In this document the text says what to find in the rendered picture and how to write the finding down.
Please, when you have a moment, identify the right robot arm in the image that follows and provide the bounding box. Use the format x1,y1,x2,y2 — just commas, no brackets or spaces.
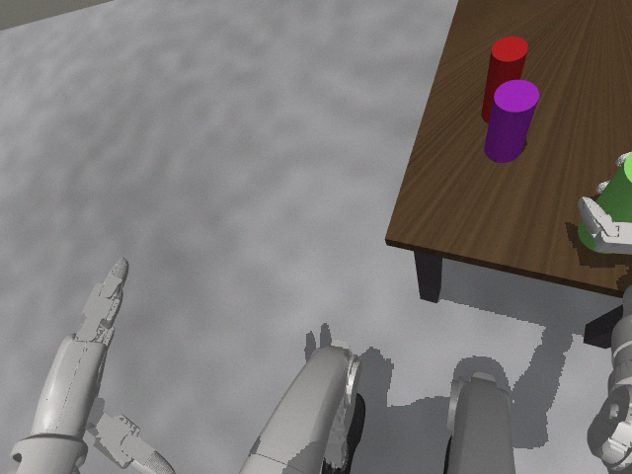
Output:
587,284,632,474

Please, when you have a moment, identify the left robot foot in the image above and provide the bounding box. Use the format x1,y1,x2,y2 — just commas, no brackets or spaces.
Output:
321,393,365,474

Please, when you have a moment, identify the right robot hand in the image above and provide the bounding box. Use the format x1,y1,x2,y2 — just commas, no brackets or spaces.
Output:
578,151,632,255

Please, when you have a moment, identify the left robot hand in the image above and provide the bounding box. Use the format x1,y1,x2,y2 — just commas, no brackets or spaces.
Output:
31,258,176,474

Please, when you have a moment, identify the left robot arm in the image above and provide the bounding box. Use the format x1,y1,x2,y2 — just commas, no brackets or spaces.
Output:
7,434,88,474

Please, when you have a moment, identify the coffee table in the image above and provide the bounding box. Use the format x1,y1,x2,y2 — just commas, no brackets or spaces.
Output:
385,0,632,349

